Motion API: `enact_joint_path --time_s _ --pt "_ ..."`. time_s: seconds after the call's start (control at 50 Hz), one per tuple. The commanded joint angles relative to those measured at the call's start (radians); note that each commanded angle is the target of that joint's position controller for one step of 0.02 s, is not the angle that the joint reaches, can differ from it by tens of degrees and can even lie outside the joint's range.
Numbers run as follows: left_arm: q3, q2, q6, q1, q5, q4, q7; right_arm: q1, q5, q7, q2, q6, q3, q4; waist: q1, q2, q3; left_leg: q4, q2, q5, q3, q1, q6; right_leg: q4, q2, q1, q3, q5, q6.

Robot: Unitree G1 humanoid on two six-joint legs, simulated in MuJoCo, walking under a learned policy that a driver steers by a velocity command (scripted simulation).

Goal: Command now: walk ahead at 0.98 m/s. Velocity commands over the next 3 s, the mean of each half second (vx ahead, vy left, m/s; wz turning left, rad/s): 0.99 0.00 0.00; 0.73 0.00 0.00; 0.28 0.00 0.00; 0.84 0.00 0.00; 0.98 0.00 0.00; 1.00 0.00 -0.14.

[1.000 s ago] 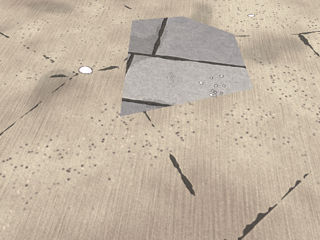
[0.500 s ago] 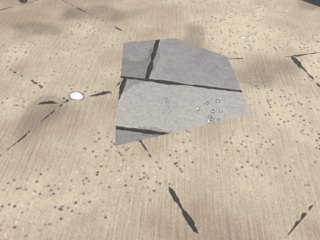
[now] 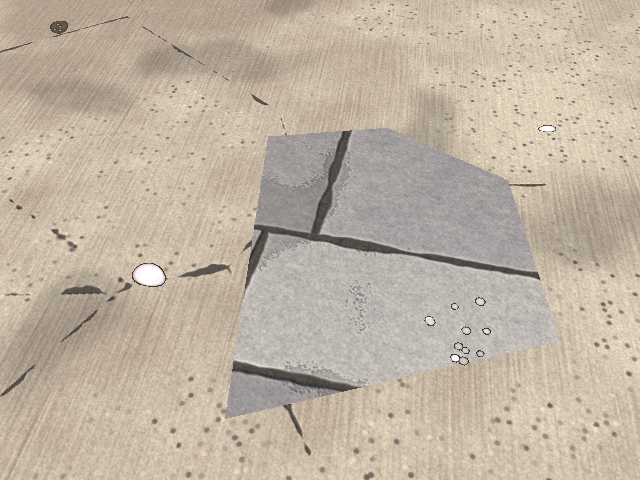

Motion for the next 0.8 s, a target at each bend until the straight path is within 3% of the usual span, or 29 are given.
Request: enact_joint_path --time_s 0.02,0.08,0.12,0.14,0.16,0.2,0.22,0.24,0.26,0.28,0.3,0.32,0.34,0.38,0.42,0.44,0.46,0.5,0.52,0.58,0.62,0.66,0.68,0.7,0.72,0.74,0.76,0.78,0.8 --pt "-0.003 0.064 -0.038 -0.048 -0.012 -0.077 -0.003 -0.113 -0.003 0.012 -0.030 0.002 0.013 -0.096 -0.032 -0.037 0.178 -0.208 0.026 0.153 0.049 -0.066 -0.026 -0.322 -0.226 -0.162 0.202 0.084 -0.103" --pt "-0.007 0.088 -0.053 0.018 -0.029 -0.066 0.003 -0.228 0.017 0.024 -0.014 -0.007 0.032 -0.134 0.001 -0.033 0.191 -0.487 -0.029 0.319 0.129 0.105 -0.008 -0.388 -0.224 -0.142 0.127 0.372 -0.079" --pt "-0.009 0.108 -0.052 0.064 -0.029 -0.046 0.011 -0.280 0.022 0.019 -0.026 -0.009 0.033 -0.150 0.017 -0.043 0.187 -0.594 -0.068 0.349 0.156 0.120 0.017 -0.390 -0.239 0.024 0.092 0.592 -0.064" --pt "-0.011 0.125 -0.051 0.052 -0.024 -0.052 0.013 -0.258 0.027 0.013 -0.038 -0.004 0.029 -0.143 0.006 -0.062 0.129 -0.606 -0.111 0.326 0.173 0.147 0.028 -0.342 -0.234 0.125 0.069 0.802 -0.051" --pt "-0.007 0.155 -0.047 0.065 -0.019 -0.047 0.018 -0.253 0.019 0.007 -0.055 -0.011 0.026 -0.151 -0.006 -0.101 0.117 -0.632 -0.136 0.266 0.180 0.169 0.045 -0.259 -0.267 0.191 0.062 1.030 -0.043" --pt "0.003 0.198 -0.019 0.064 0.012 -0.032 0.038 -0.103 0.015 -0.015 -0.110 -0.012 0.004 -0.119 -0.098 -0.155 0.004 -0.645 -0.206 0.102 0.168 0.314 0.074 -0.002 -0.301 0.306 0.060 1.307 -0.031" --pt "0.011 0.217 0.000 0.035 0.028 -0.037 0.049 0.093 0.020 -0.030 -0.152 -0.009 -0.016 -0.057 -0.184 -0.168 -0.103 -0.647 -0.224 0.029 0.158 0.500 0.088 0.220 -0.305 0.286 0.055 1.284 -0.030" --pt "0.011 0.204 0.008 -0.004 0.031 -0.048 0.052 0.303 0.007 -0.046 -0.199 -0.006 -0.038 0.000 -0.283 -0.148 -0.194 -0.647 -0.160 -0.015 0.099 0.748 0.113 0.523 -0.275 0.134 0.040 1.110 -0.029" --pt "-0.014 0.075 0.001 0.028 0.011 -0.091 0.032 0.401 -0.020 -0.061 -0.291 -0.003 -0.065 0.017 -0.239 0.056 -0.301 -0.631 0.102 -0.302 -0.233 1.023 0.157 0.929 -0.151 -0.201 0.048 0.432 -0.024" --pt "-0.025 0.027 -0.021 0.127 -0.050 -0.116 0.012 0.352 -0.022 -0.040 -0.300 -0.003 -0.075 0.021 -0.132 0.281 -0.415 -0.855 0.267 -0.460 -0.805 1.185 0.267 1.191 -0.001 -0.516 0.193 -0.187 -0.009" --pt "-0.014 0.102 -0.024 -0.022 -0.041 -0.139 0.026 0.240 -0.006 -0.027 -0.216 -0.007 -0.067 0.016 -0.129 0.095 -0.248 -0.910 0.196 -0.457 -0.692 1.070 0.219 1.182 -0.096 -0.622 0.220 -0.071 -0.040" --pt "-0.014 0.104 -0.028 -0.115 -0.034 -0.162 0.024 0.195 0.003 -0.022 -0.146 -0.018 -0.051 0.025 -0.116 -0.013 -0.116 -0.927 0.169 -0.332 -0.524 0.895 0.195 1.116 -0.134 -0.622 0.205 0.010 -0.040" --pt "-0.020 0.080 -0.023 -0.148 -0.021 -0.168 0.019 0.166 -0.004 -0.021 -0.100 -0.025 -0.040 0.038 -0.077 -0.084 -0.046 -0.953 0.127 -0.243 -0.417 0.757 0.166 1.050 -0.169 -0.583 0.207 0.029 -0.039" --pt "-0.031 0.031 0.008 -0.147 0.017 -0.179 -0.002 0.185 0.006 -0.027 -0.030 -0.040 -0.013 0.076 -0.012 -0.052 0.030 -0.988 0.042 -0.129 -0.258 0.551 0.109 0.969 -0.213 -0.492 0.209 0.040 -0.020" --pt "-0.043 0.008 0.032 -0.169 0.028 -0.207 -0.025 0.191 0.030 -0.033 -0.074 -0.055 -0.019 0.091 0.023 0.019 0.061 -1.067 0.036 -0.189 -0.219 0.499 0.123 0.910 -0.244 -0.549 0.180 0.048 0.013" --pt "-0.044 0.025 0.035 -0.243 0.030 -0.233 -0.030 0.202 0.032 -0.031 -0.082 -0.062 -0.020 0.092 0.011 0.007 0.101 -1.099 0.023 -0.148 -0.187 0.479 0.126 0.864 -0.257 -0.597 0.155 0.092 0.027" --pt "-0.045 0.041 0.035 -0.326 0.026 -0.259 -0.029 0.239 0.036 -0.025 -0.061 -0.065 -0.012 0.101 -0.010 -0.025 0.147 -1.110 -0.023 0.005 -0.108 0.467 0.106 0.791 -0.256 -0.623 0.113 0.140 0.032" --pt "-0.061 0.030 0.028 -0.425 0.025 -0.311 -0.037 0.251 0.039 -0.021 -0.102 -0.072 -0.018 0.093 -0.021 0.016 0.164 -1.147 -0.044 0.123 -0.053 0.430 0.106 0.572 -0.257 -0.581 0.073 0.288 0.040" --pt "-0.065 0.038 0.022 -0.489 0.019 -0.325 -0.042 0.276 0.045 -0.021 -0.083 -0.077 -0.013 0.102 -0.042 -0.024 0.183 -1.160 -0.066 0.250 -0.015 0.432 0.088 0.467 -0.230 -0.534 0.030 0.353 0.039" --pt "-0.075 0.038 0.015 -0.568 0.000 -0.351 -0.044 0.348 0.054 -0.033 -0.140 -0.084 -0.018 0.125 -0.070 -0.009 0.173 -1.227 -0.021 0.495 0.015 0.581 0.072 0.260 -0.173 -0.437 -0.019 0.481 0.003" --pt "-0.064 0.075 0.013 -0.544 0.005 -0.350 -0.032 0.346 0.043 -0.040 -0.180 -0.077 -0.022 0.129 -0.043 0.030 0.113 -1.137 0.005 0.824 0.049 0.759 0.057 0.202 -0.114 -0.397 -0.033 0.429 -0.025" --pt "-0.039 0.135 0.016 -0.394 0.007 -0.315 -0.012 0.333 0.019 -0.056 -0.225 -0.053 -0.031 0.132 0.045 0.088 -0.019 -0.898 0.038 1.117 0.060 0.864 0.041 0.214 -0.042 -0.243 -0.026 0.275 -0.049" --pt "-0.020 0.172 0.019 -0.210 0.005 -0.260 0.003 0.307 0.006 -0.067 -0.241 -0.036 -0.037 0.130 0.133 0.103 -0.111 -0.676 0.048 1.136 0.064 0.843 0.038 0.225 -0.024 -0.072 -0.007 0.195 -0.064" --pt "0.001 0.205 0.025 0.003 0.010 -0.194 0.021 0.262 -0.001 -0.073 -0.238 -0.023 -0.039 0.122 0.239 0.087 -0.193 -0.382 0.020 0.997 0.079 0.741 0.035 0.199 -0.064 0.130 0.022 0.142 -0.082" --pt "0.021 0.284 0.024 0.131 0.032 -0.168 0.037 0.288 -0.001 -0.066 -0.131 -0.024 -0.020 0.096 0.222 -0.072 -0.285 0.017 -0.078 0.402 0.072 0.527 0.037 0.243 -0.299 0.330 0.271 0.008 -0.097" --pt "0.033 0.321 0.022 0.046 0.051 -0.174 0.023 0.494 0.080 -0.045 -0.006 -0.039 0.006 0.077 0.040 -0.393 -0.411 0.377 -0.276 -0.373 -0.041 0.140 -0.008 0.021 -0.549 0.558 0.916 0.075 -0.255" --pt "0.032 0.240 0.019 -0.069 0.025 -0.196 0.006 0.395 0.064 -0.063 -0.097 -0.041 -0.004 0.077 0.042 -0.151 -0.323 0.380 -0.187 -0.280 -0.099 0.058 0.014 -0.006 -0.486 0.473 0.836 0.198 -0.236" --pt "0.011 0.160 0.006 -0.133 0.015 -0.189 0.003 0.268 0.056 -0.067 -0.111 -0.042 -0.007 0.052 0.030 -0.047 -0.154 0.313 -0.149 -0.207 -0.071 0.052 0.003 0.009 -0.454 0.292 0.617 0.462 -0.211" --pt "0.000 0.110 -0.003 -0.154 0.017 -0.170 0.000 0.229 0.040 -0.067 -0.089 -0.039 -0.001 0.045 -0.001 0.041 -0.063 0.238 -0.124 -0.199 -0.066 0.093 -0.004 0.004 -0.415 0.139 0.481 0.685 -0.189"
